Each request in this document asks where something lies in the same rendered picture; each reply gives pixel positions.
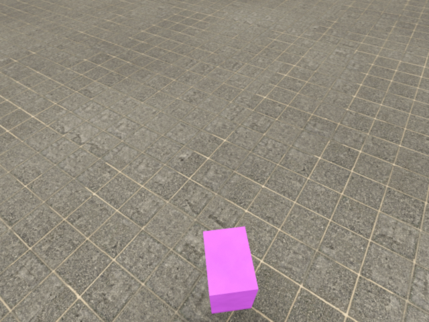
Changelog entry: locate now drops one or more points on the carton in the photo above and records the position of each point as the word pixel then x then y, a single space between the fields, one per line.
pixel 232 283

